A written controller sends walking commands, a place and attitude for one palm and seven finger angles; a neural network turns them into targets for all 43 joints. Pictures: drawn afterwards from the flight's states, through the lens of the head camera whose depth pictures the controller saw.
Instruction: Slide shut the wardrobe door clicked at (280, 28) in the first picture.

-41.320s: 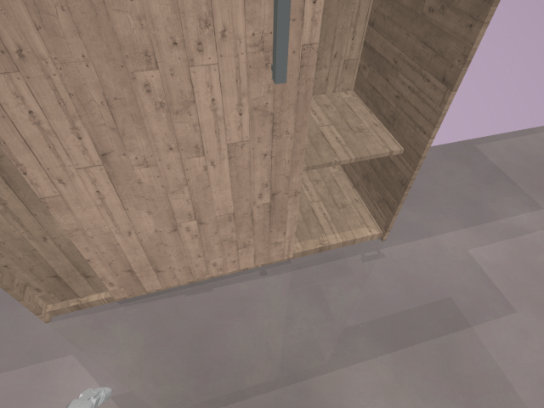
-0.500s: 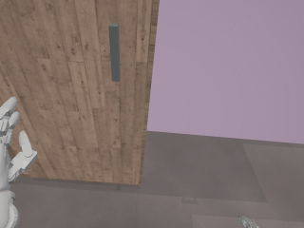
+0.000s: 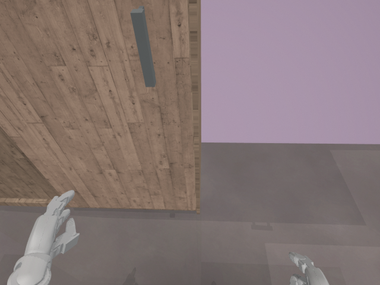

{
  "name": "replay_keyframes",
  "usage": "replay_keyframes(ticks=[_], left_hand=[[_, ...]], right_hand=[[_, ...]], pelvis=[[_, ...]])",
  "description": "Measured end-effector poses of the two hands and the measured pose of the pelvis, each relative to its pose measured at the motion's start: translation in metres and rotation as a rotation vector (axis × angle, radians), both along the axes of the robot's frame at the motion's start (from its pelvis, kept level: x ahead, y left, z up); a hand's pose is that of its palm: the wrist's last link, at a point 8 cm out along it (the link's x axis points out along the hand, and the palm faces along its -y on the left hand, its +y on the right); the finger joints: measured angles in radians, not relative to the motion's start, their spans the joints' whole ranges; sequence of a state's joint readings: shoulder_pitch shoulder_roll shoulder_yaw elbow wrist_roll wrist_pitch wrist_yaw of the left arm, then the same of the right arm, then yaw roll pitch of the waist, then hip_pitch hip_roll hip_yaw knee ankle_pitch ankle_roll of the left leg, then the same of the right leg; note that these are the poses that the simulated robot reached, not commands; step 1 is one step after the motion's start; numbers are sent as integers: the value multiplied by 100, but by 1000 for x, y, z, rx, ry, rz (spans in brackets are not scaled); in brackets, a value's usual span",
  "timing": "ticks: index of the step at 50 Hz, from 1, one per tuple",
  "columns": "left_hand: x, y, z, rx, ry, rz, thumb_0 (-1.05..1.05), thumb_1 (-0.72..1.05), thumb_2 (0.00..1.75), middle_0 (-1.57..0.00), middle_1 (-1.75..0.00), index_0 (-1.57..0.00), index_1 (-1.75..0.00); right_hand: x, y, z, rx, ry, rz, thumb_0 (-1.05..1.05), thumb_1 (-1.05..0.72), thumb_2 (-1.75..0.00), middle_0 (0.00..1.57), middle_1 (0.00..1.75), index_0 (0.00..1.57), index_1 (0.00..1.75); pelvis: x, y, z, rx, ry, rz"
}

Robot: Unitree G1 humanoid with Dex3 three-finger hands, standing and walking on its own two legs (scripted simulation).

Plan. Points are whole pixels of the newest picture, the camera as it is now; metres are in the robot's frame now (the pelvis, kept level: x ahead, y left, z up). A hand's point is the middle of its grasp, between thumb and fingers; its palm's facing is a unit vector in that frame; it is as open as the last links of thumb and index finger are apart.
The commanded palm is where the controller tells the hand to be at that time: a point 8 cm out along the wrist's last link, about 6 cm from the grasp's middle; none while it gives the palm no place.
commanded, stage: let the arm hang, fingers relaxed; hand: left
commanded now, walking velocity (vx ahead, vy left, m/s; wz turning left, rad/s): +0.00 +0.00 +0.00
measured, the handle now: (146, 48) +0.61 +0.15 +0.22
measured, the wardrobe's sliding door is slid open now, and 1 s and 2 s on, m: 0.00 0.00 0.00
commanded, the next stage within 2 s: look to check the result in 0.98 s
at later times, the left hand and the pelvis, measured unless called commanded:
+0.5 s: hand out of the picture -0.02 +0.24 -0.15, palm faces +0.02 -0.95 -0.31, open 7.4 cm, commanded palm none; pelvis -0.01 -0.01 +0.02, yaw +2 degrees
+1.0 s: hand out of the picture +0.12 +0.22 -0.13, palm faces -0.03 -0.95 -0.31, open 7.4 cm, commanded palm none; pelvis +0.02 -0.02 +0.02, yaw +1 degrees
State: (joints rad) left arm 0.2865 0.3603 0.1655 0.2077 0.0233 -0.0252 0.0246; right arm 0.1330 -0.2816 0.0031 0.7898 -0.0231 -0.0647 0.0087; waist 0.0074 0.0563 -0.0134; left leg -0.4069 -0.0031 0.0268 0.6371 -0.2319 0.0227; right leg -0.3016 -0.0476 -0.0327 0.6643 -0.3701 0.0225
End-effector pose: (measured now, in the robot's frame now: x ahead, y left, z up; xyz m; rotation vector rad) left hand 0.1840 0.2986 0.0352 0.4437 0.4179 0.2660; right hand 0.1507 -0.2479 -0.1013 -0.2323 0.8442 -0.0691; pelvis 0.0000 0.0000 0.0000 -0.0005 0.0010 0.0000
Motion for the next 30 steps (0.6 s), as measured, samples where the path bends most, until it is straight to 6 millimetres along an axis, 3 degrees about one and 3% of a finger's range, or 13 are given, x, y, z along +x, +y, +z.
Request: replay_keyframes(ticks=[2, 5, 8, 10, 15, 19, 24, 30], left_hand=[[-21, -14, -54, -76, 238, 1, 0, 90, 90, -20, -30, -20, -30], [-68, -43, -115, -191, 500, 2, 1, 90, 90, -20, -30, -20, -30], [-116, -68, -155, -300, 685, 26, 1, 90, 90, -20, -30, -20, -30], [-145, -80, -170, -351, 780, 52, 1, 91, 90, -21, -30, -21, -30], [-197, -73, -179, -385, 921, 142, 1, 92, 90, -21, -31, -21, -30], [-215, -50, -171, -347, 966, 211, 1, 92, 90, -21, -31, -21, -30], [-211, -17, -154, -265, 954, 264, 1, 91, 90, -21, -30, -21, -30], [-177, 7, -134, -186, 875, 267, 1, 91, 90, -20, -30, -20, -30]], right_hand=[[-5, -8, -4, -10, 31, -11, 1, -90, -89, 20, 30, 21, 30], [-23, -20, -4, -40, 95, -28, 1, -90, -89, 20, 30, 20, 30], [-48, -32, -2, -90, 195, -47, 1, -90, -89, 20, 30, 20, 30], [-67, -38, -1, -119, 268, -60, 1, -90, -89, 20, 30, 20, 30], [-107, -44, 1, -157, 426, -84, 1, -90, -89, 20, 30, 20, 30], [-124, -43, -2, -153, 488, -96, 1, -90, -89, 20, 30, 20, 30], [-122, -35, -9, -118, 492, -98, 1, -90, -89, 20, 30, 20, 30], [-101, -29, -15, -76, 444, -85, 0, -90, -89, 20, 30, 20, 30]], pelvis=[[-5, -1, -1, -2, -4, 2], [-9, -5, 0, -1, -14, 9], [-12, -8, 1, -6, -25, 20], [-13, -9, 3, -13, -29, 25], [-14, -10, 8, -29, -24, 35], [-13, -9, 12, -33, -22, 38], [-10, -6, 15, -28, -28, 34], [-6, -6, 18, -17, -34, 28]])
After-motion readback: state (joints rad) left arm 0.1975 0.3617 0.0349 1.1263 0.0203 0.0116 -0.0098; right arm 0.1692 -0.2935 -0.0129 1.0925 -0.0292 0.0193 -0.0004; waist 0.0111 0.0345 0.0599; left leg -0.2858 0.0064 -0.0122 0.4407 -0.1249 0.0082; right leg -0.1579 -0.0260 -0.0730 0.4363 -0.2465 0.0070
